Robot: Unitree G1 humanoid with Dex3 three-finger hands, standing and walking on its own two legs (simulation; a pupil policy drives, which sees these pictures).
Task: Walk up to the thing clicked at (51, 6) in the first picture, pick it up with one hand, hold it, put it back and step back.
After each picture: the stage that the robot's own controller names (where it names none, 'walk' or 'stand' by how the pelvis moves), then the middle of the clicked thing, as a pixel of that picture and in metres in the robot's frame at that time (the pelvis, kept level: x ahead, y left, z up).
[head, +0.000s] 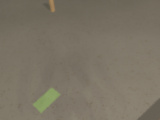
stand; (51, 3) +2.23 +0.44 -0.65
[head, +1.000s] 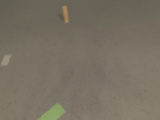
walk; (65, 14) +2.12 +0.40 -0.65
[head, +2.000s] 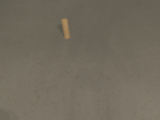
walk; (65, 29) +1.52 +0.29 -0.65
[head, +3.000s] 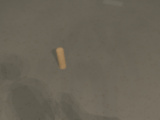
walk; (61, 58) +1.06 +0.26 -0.65
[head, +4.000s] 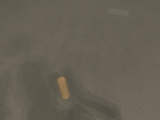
walk; (63, 88) +0.73 +0.22 -0.65
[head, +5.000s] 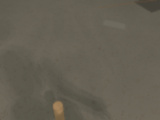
walk; (59, 113) +0.51 +0.17 -0.63
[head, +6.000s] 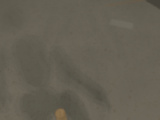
stand; (61, 119) +0.45 +0.17 -0.65
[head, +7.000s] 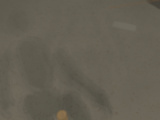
stand; out of the picture +0.45 +0.17 -0.65
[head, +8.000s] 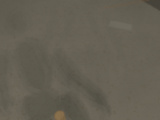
stand; out of the picture +0.45 +0.18 -0.66
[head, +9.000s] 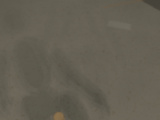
stand; out of the picture +0.44 +0.19 -0.66
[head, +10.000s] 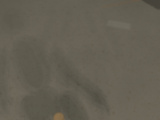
go down; out of the picture +0.43 +0.19 -0.66
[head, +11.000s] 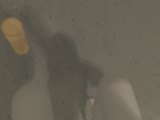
go down; (17, 39) +0.52 +0.21 -0.28
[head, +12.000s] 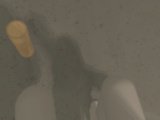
approach; (22, 42) +0.52 +0.20 -0.27
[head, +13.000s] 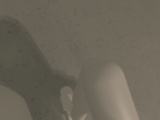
close in; out of the picture +0.52 +0.25 -0.17
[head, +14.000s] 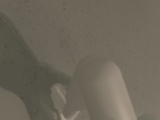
close; out of the picture +0.51 +0.27 -0.17
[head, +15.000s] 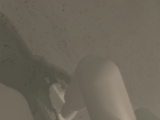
lift; out of the picture +0.46 +0.23 -0.17
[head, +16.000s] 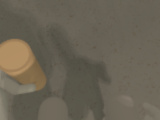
lift; (28, 71) +0.35 +0.17 +0.02
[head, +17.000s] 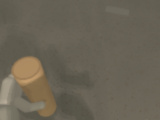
hold; (38, 91) +0.30 +0.15 +0.04
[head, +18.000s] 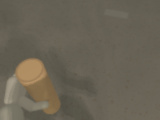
hold; (42, 91) +0.30 +0.14 +0.04
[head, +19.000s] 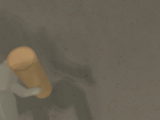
crouch; (34, 77) +0.36 +0.15 -0.01
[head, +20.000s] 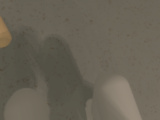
lower; out of the picture +0.51 +0.20 -0.02
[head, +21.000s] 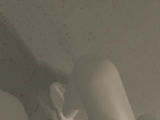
lower; out of the picture +0.48 +0.24 -0.17
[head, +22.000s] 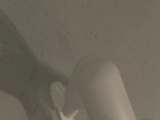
lower; out of the picture +0.48 +0.25 -0.18
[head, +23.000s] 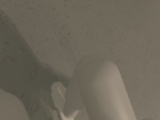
lower; out of the picture +0.47 +0.25 -0.17
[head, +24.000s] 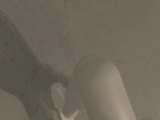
lower; out of the picture +0.47 +0.25 -0.18
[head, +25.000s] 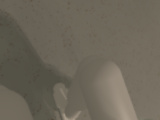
open; out of the picture +0.48 +0.22 -0.18
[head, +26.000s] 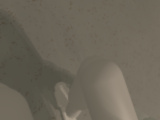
stand; out of the picture +0.48 +0.23 -0.18
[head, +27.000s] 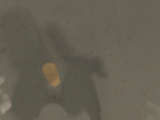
walk; (52, 75) +0.47 +0.15 -0.42
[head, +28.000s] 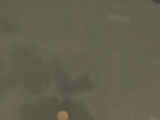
stand; out of the picture +0.42 +0.14 -0.59
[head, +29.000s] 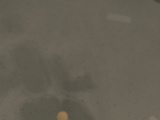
stand; out of the picture +0.42 +0.14 -0.60
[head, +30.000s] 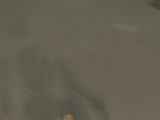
stand; out of the picture +0.43 +0.13 -0.65
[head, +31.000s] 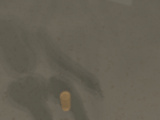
walk; (65, 102) +0.46 +0.08 -0.64
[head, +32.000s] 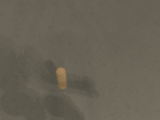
walk; (61, 78) +0.63 +0.15 -0.63
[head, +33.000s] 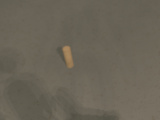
walk; (68, 57) +0.97 +0.21 -0.63
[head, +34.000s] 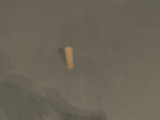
stand; (69, 58) +1.02 +0.13 -0.64
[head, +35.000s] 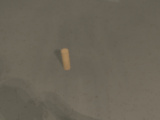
stand; (65, 59) +1.03 +0.16 -0.66
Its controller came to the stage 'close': yes
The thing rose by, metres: 0.70
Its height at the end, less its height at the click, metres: +0.00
